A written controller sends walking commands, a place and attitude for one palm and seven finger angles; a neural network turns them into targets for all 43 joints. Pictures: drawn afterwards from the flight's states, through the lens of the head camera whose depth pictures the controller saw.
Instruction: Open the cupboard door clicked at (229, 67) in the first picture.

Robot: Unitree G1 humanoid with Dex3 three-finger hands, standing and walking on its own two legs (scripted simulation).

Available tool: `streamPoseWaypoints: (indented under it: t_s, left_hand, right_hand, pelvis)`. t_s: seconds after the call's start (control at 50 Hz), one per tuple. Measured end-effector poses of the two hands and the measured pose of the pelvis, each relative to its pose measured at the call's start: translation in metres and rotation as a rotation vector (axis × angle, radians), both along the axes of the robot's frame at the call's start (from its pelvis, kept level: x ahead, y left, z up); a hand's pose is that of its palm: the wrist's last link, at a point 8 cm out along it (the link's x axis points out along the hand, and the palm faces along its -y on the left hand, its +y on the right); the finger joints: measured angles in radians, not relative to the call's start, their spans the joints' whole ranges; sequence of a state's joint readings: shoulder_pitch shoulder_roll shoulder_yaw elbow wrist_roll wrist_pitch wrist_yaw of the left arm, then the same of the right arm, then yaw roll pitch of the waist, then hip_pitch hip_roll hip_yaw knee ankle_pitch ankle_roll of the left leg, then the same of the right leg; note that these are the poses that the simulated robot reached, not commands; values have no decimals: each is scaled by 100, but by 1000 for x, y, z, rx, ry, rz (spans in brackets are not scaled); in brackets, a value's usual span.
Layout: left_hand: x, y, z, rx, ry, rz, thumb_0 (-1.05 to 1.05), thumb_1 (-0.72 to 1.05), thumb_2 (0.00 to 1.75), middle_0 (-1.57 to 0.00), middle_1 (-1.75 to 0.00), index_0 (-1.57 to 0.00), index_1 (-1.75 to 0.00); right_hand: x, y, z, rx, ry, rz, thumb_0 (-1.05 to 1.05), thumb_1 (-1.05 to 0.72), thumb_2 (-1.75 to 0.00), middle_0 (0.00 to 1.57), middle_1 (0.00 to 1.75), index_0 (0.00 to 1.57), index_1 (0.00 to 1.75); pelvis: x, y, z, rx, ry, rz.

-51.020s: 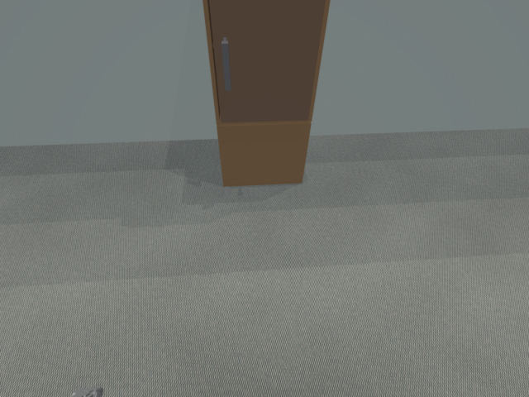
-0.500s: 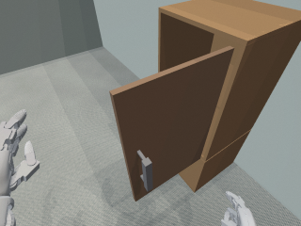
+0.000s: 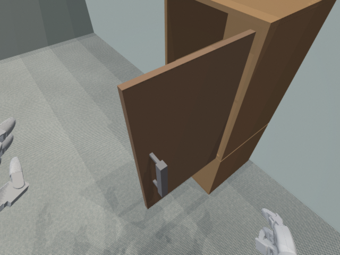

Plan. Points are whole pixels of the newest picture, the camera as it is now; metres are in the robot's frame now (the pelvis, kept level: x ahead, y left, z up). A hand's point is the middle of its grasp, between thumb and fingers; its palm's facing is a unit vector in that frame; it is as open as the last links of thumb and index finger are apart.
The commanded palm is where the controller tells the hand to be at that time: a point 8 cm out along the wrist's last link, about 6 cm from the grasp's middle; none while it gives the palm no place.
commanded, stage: step back with the hand held close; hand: left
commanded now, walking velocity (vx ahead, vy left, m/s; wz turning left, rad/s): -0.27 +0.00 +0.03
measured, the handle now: (158, 175) +0.35 +0.06 -0.08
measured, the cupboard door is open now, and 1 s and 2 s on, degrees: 89 89 89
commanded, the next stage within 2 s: stop stepping back and stand still in 0.86 s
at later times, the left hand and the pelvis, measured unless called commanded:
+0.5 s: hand out of the picture +0.12 +0.28 +0.16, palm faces +0.49 -0.73 -0.46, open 7.5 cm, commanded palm +0.05 +0.31 +0.18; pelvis -0.07 +0.00 -0.02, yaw +4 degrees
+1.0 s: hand out of the picture +0.06 +0.20 +0.16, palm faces +0.28 -0.81 -0.52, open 7.5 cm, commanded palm -0.02 +0.26 +0.18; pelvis -0.17 -0.03 -0.02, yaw -1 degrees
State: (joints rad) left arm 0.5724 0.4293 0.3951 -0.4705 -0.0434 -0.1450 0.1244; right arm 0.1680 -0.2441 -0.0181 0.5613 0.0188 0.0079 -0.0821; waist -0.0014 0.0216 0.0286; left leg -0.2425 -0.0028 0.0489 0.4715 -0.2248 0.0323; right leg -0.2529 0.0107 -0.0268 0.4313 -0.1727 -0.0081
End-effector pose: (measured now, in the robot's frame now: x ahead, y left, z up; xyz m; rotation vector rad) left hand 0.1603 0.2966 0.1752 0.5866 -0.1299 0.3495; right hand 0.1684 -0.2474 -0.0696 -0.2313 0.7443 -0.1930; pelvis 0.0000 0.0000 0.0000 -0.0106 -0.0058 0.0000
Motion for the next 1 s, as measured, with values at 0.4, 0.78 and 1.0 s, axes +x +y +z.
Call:
streamPoseWaypoints:
  t_s: [0.4,0.78,1.0]
  left_hand:
    - [-73,14,0,61,-164,59,2,88,89,-21,-30,-21,-30]
    - [-119,26,3,23,-162,72,2,88,89,-21,-30,-21,-30]
    - [-136,-50,8,62,-150,-192,2,88,89,-21,-30,-21,-30]
  right_hand:
    - [-61,23,-19,-10,-9,103,1,-90,-90,20,30,20,30]
    - [-93,33,-8,-14,-4,127,1,-90,-90,20,30,20,30]
    - [-137,7,-13,66,-39,106,1,-90,-90,21,30,20,30]
  pelvis:
    - [-57,3,-21,-10,-23,62]
    - [-97,2,-11,-41,60,43]
    - [-172,-33,-15,-33,69,-23]
